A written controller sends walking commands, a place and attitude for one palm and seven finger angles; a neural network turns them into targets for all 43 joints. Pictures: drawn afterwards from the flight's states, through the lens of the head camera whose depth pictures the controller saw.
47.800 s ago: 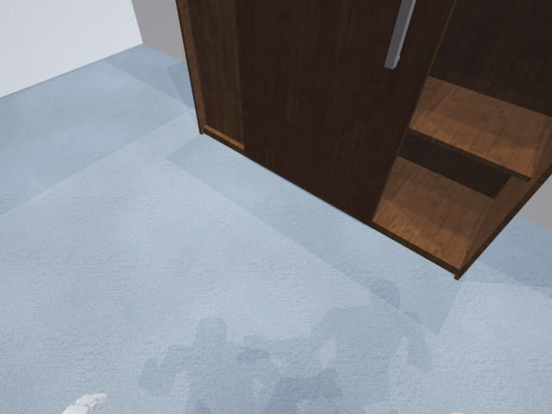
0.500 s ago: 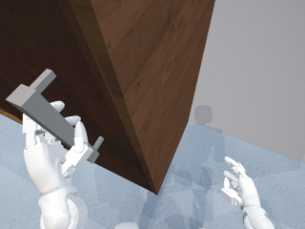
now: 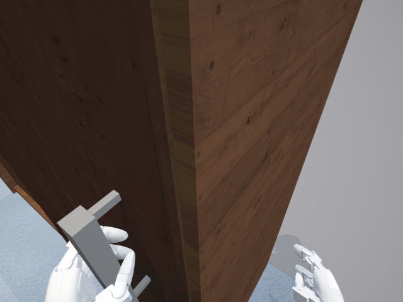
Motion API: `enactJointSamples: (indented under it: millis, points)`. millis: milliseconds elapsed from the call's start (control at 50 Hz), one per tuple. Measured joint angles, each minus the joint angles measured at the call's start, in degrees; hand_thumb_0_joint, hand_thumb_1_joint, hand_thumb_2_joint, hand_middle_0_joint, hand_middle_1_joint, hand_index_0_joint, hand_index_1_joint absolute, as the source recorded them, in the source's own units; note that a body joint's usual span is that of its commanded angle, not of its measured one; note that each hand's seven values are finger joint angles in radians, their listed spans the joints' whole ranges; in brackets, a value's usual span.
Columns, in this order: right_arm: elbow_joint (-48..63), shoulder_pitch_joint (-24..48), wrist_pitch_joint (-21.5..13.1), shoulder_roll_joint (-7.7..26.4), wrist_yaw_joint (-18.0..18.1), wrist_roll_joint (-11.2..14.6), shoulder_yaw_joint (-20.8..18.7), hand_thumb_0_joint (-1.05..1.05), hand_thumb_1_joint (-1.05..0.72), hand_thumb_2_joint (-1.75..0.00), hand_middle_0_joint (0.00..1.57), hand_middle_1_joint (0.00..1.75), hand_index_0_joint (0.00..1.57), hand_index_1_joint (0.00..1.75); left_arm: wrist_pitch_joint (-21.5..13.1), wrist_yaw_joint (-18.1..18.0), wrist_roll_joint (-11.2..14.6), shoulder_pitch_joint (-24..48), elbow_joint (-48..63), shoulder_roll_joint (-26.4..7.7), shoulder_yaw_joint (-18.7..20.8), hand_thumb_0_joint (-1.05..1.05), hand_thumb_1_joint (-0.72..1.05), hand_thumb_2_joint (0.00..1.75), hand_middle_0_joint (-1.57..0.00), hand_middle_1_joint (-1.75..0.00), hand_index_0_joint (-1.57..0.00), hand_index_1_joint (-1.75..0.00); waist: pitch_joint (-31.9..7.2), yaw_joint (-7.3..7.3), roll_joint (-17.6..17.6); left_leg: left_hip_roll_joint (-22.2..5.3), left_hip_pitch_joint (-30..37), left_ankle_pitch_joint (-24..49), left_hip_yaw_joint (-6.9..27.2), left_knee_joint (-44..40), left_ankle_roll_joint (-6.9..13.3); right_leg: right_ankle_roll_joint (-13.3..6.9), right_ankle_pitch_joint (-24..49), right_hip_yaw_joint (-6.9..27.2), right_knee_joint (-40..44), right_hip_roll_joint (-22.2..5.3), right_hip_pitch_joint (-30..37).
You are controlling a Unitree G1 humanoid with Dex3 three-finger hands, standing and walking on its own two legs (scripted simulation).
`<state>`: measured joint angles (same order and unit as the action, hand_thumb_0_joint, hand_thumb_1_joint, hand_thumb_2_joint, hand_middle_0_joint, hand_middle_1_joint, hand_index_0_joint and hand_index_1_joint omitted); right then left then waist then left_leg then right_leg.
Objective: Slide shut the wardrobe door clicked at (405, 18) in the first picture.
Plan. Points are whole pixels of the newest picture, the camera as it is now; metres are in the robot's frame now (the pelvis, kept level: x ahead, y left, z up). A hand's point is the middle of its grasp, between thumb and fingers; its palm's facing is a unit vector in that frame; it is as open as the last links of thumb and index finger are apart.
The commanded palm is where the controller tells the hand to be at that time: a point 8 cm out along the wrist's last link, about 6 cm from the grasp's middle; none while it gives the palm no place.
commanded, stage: step sideways, sliding the door along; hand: left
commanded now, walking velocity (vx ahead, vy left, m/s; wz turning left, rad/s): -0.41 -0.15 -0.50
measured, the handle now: (121, 260) +0.13 +0.15 +0.13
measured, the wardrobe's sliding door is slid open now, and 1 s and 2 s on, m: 0.00 0.00 0.00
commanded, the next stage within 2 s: none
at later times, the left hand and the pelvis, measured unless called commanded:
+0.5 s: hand (130, 284) +0.10 +0.13 +0.13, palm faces +0.59 -0.81 -0.06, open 7.6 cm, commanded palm +0.03 +0.08 +0.11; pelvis -0.13 -0.10 -0.08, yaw -12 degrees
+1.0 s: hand out of the picture +0.07 +0.13 +0.14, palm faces +0.24 -0.97 +0.05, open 7.7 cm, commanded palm +0.00 +0.08 +0.12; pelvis -0.21 +0.02 -0.03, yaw -26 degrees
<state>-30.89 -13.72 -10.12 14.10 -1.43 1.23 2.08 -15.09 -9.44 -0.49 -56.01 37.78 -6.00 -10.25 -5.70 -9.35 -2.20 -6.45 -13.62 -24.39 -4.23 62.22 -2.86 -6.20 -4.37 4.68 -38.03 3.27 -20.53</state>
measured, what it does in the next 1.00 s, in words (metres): walks backwards, turning right: left foot, then right foot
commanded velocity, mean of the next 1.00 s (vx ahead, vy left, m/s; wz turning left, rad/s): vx -0.21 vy -0.03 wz -0.26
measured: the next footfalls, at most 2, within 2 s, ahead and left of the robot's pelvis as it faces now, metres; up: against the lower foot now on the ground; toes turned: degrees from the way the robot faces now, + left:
left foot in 0.06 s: -0.02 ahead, +0.17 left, -0.01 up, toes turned +13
right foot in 0.44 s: +0.03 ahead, -0.26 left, -0.01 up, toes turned -16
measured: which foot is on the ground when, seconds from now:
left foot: up 0.00-0.04, down 0.06-0.48, up 0.50-0.56, down 0.58-1.00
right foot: down 0.00-0.04, up 0.06-0.42, down 0.44-0.60, up 0.62-0.80, down 0.82-1.00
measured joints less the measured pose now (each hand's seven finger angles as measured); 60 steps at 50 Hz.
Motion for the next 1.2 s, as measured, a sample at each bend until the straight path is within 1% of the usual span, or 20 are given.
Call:
enactJointSamples:
  millis: [20, 80, 140, 200, 320, 400, 460, 500, 560, 600, 640, 680, 720, 820, 840, 880, 940, 1000, 1140, 1200]
  points:
    - [-0.24, 0.98, 0.8, 0.76, 0.46, -0.83, -0.64, 0.01, -0.9, -0.89, 0.2, 0.3, 0.2, 0.3, 0.96, 0.23, -0.51, 1.99, -0.14, 0.53, -0.79, -0.05, 0.56, 0.78, -0.43, -1.4, -0.41, -1.39, 1.16, 0.57, -0.22, 1.03, -1.38, -4.24, 1.75, -5.65, 0.8, 1.01, 0.49, 1.54, -0.39, 0.14, -0.58]
    - [2.51, 5.0, 1.77, 1.79, 0.33, -1.73, -1.37, 0.01, -0.9, -0.89, 0.2, 0.3, 0.2, 0.3, 1.53, 0.28, -1.07, 3.61, 4.27, 3.25, -2.01, -0.02, 0.58, 0.78, -0.44, -1.4, -0.39, -1.39, 6.22, 2.09, -0.48, -2.66, 0.97, 13.96, -1.71, -27.84, 2.49, 4.43, -8.29, 2.52, -11.31, 1.27, -6.5]
    - [3.95, 8.43, 0.97, -0.97, -0.75, -2.57, -1.78, 0.01, -0.9, -0.89, 0.2, 0.3, 0.2, 0.3, 0.51, -1.3, -0.16, 5.69, 6.73, 2.03, 1.45, -0.02, 0.6, 0.75, -0.44, -1.4, -0.34, -1.39, 10.93, 1.14, 1.83, -3.78, 3.07, 4.51, -7.25, -26.27, -0.97, 6.64, -24.69, -0.32, -40.84, -1.37, -17.44]
    - [5.74, 7.67, -1.08, -3.12, -1.72, -2.56, 0.03, 0.01, -0.9, -0.89, 0.2, 0.3, 0.2, 0.3, 2.39, -4.05, 2.59, 8.09, 6.47, 2.59, 5.19, -0.02, 0.6, 0.76, -0.45, -1.4, -0.31, -1.39, 13.07, 1.54, 0.3, -7.18, 4.08, 4.69, -8.73, -25.51, -3.31, 7.68, -31.68, -5.25, -55.17, -3.74, -23.92]
    - [5.91, 3.58, -1.86, -4.58, -3.39, -0.86, 1.36, 0.01, -0.9, -0.89, 0.2, 0.3, 0.2, 0.3, 7.97, -6.98, 6.51, 17.79, 3.81, 5.38, 15.5, -0.03, 0.59, 0.79, -0.45, -1.4, -0.23, -1.4, 16.89, 1.26, -2.14, -14.25, 6.48, 8.45, -10.47, -27.34, -4.55, 9.59, -21.61, -11.35, -38.3, -8.65, -21.08]
    - [4.06, 0.55, -2.44, -4.78, -3.26, 0.5, 0.2, 0.01, -0.9, -0.89, 0.2, 0.3, 0.2, 0.3, 9.56, -7.68, 7.67, 25.73, 1.78, 2.78, 24.7, -0.04, 0.61, 0.79, -0.45, -1.4, -0.09, -1.4, 16.08, 1.46, 0.64, -16.99, 2.28, 7.22, -8.82, -21.22, -4.05, 10.37, -12.95, -10.54, -20.96, -9.06, -11.46]
    - [1.91, 0.35, -4.0, -3.14, -2.45, 0.26, -1.38, 0.01, -0.89, -0.89, 0.21, 0.3, 0.2, 0.3, 9.56, -8.44, 6.27, 32.21, -0.06, -0.03, 31.83, -0.06, 0.64, 0.78, -0.43, -1.4, 0.0, -1.38, 14.44, 0.56, 4.79, -14.87, -4.36, 0.09, -6.32, -11.55, -3.34, 7.93, -12.25, -5.14, -15.08, -8.67, -10.82]
    - [-1.41, 3.19, -4.11, -0.24, -1.43, -0.17, -3.95, 0.01, -0.9, -0.89, 0.2, 0.3, 0.2, 0.3, 10.41, -8.88, 6.79, 35.42, -1.39, 0.76, 33.88, -0.06, 0.65, 0.78, -0.42, -1.4, 0.0, -1.36, 15.31, 2.39, 5.22, -11.46, -7.88, -9.35, -4.46, -7.75, -4.14, 6.4, -12.68, -3.17, -19.3, -9.78, -15.75]
    - [-5.26, 6.49, -3.15, 3.99, 0.18, 0.22, -6.8, 0.01, -0.9, -0.89, 0.2, 0.3, 0.2, 0.3, 11.69, -9.26, 7.88, 35.14, -1.22, 2.54, 33.64, -0.05, 0.65, 0.75, -0.37, -1.4, 0.0, -1.33, 16.07, 2.93, 6.2, -0.72, -9.06, -14.86, -1.06, -5.69, 0.14, 7.31, -6.76, 1.86, -15.44, -10.29, -19.16]
    - [-5.35, 6.7, -2.62, 5.07, 0.55, 0.48, -7.58, 0.01, -0.9, -0.89, 0.2, 0.3, 0.19, 0.3, 11.78, -9.63, 8.28, 32.95, -0.32, 3.5, 32.91, -0.04, 0.66, 0.74, -0.34, -1.4, 0.0, -1.31, 15.44, 3.44, 6.14, 3.09, -6.58, -11.05, -0.92, -13.29, 1.53, 8.14, -5.33, 4.28, -11.7, -8.44, -19.42]
    - [-3.12, 4.55, -2.45, 4.57, 0.79, 0.43, -8.22, 0.01, -0.91, -0.89, 0.19, 0.3, 0.19, 0.3, 11.08, -9.89, 8.05, 31.58, -0.82, 3.69, 32.25, -0.03, 0.67, 0.73, -0.32, -1.4, 0.0, -1.27, 15.13, 4.21, 4.86, 0.67, -5.51, 1.32, -1.63, -15.34, 1.3, 9.03, -15.01, 3.32, -18.76, -5.26, -19.22]
    - [-1.52, 0.86, -3.32, 2.87, 0.67, 0.42, -9.04, 0.01, -0.91, -0.9, 0.19, 0.3, 0.19, 0.3, 10.06, -9.95, 7.32, 30.81, -3.04, 3.34, 31.14, -0.02, 0.68, 0.73, -0.3, -1.4, 0.0, -1.22, 13.95, 5.61, 2.97, -1.98, -4.5, 2.9, -0.73, -15.32, 0.07, 9.25, -19.32, 0.12, -37.08, -2.48, -18.76]
    - [-1.47, -2.37, -3.86, 1.27, 0.22, 0.5, -8.9, 0.01, -0.91, -0.9, 0.19, 0.3, 0.19, 0.3, 9.73, -10.28, 6.62, 30.46, -5.07, 3.15, 29.81, -0.01, 0.69, 0.74, -0.26, -1.4, 0.0, -1.2, 11.88, 5.59, 1.95, -4.2, -3.52, 2.84, -0.72, -17.21, -1.02, 8.77, -22.16, -2.92, -44.11, -1.55, -15.44]
    - [-0.71, -6.4, -4.36, -0.5, -0.66, 0.61, -6.17, 0.01, -0.9, -0.9, 0.19, 0.3, 0.19, 0.3, 10.17, -10.43, 4.42, 31.59, -6.13, 3.58, 28.35, -0.01, 0.71, 0.77, -0.16, -1.39, 0.0, -1.14, 9.35, 4.03, 0.99, -7.84, -4.9, 3.78, -2.3, -17.44, -1.19, 8.81, -17.46, -9.1, -13.06, -4.59, 1.63]
    - [-0.75, -6.23, -4.8, -0.81, -0.68, 0.63, -5.57, 0.01, -0.9, -0.9, 0.19, 0.3, 0.19, 0.3, 10.27, -10.39, 3.69, 32.4, -5.84, 3.52, 28.44, -0.01, 0.71, 0.77, -0.16, -1.4, 0.0, -1.11, 9.45, 4.04, 1.33, -7.87, -6.21, 3.26, -2.41, -15.77, -1.19, 7.09, -21.04, -9.52, -8.4, -4.75, 3.78]
    - [-2.78, -4.33, -5.11, -1.02, -0.11, 0.52, -5.06, 0.01, -0.9, -0.9, 0.2, 0.3, 0.19, 0.3, 9.68, -10.14, 2.55, 34.12, -6.66, 4.74, 27.09, -0.01, 0.72, 0.78, -0.16, -1.4, 0.0, -1.08, 10.68, 4.46, 0.63, -5.44, -7.5, 1.4, 0.11, -14.51, -0.08, 5.56, -21.92, -9.62, -8.36, -5.03, 3.11]
    - [-5.25, -1.68, -4.44, -1.62, 0.27, 0.04, -4.3, 0.01, -0.9, -0.89, 0.2, 0.3, 0.19, 0.3, 9.27, -10.35, 1.51, 34.15, -7.04, 6.85, 23.42, 0.0, 0.73, 0.79, -0.13, -1.39, -0.01, -1.07, 11.33, 3.43, 1.9, 1.05, -5.07, 7.27, 2.43, -20.37, 1.55, 6.93, -16.77, -6.3, -6.23, -6.63, 2.76]
    - [-3.7, -0.96, -3.59, -2.82, 0.34, -0.19, -3.56, 0.01, -0.9, -0.89, 0.2, 0.3, 0.19, 0.3, 9.32, -9.89, 0.81, 34.24, -7.75, 8.09, 19.74, 0.01, 0.74, 0.8, -0.09, -1.37, -0.01, -1.07, 10.87, 3.53, 1.9, 1.91, -4.2, 9.56, 1.41, -24.07, 0.8, 6.98, -19.01, -4.37, -5.96, -6.28, 2.52]
    - [-0.02, 1.92, -2.43, -5.22, -0.58, -0.2, -0.68, 0.01, -0.9, -0.89, 0.2, 0.3, 0.2, 0.3, 10.73, -8.41, -1.83, 38.47, -9.28, 8.69, 12.27, 0.02, 0.75, 0.81, -0.03, -1.34, 0.0, -1.05, 10.39, 2.31, 2.61, 3.73, -6.61, 14.03, 0.61, -28.04, 3.54, 5.47, -18.62, -2.21, 1.55, -4.39, 5.83]
    - [-0.39, 5.12, -1.7, -5.83, -0.79, -1.0, -0.13, 0.01, -0.9, -0.89, 0.2, 0.3, 0.2, 0.3, 9.79, -7.14, -0.31, 40.29, -11.11, 6.64, 11.49, 0.02, 0.73, 0.79, -0.07, -1.34, 0.0, -1.07, 11.67, 3.01, 1.94, 4.33, -6.43, 16.0, 0.2, -30.03, 4.44, 5.61, -17.2, -1.12, 1.64, -4.14, 5.16]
